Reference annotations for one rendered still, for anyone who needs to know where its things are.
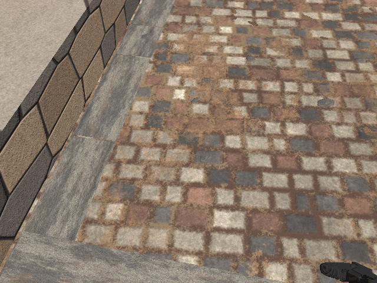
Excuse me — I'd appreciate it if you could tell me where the robot right hand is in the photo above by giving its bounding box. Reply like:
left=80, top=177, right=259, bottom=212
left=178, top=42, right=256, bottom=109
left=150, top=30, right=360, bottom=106
left=320, top=262, right=377, bottom=283

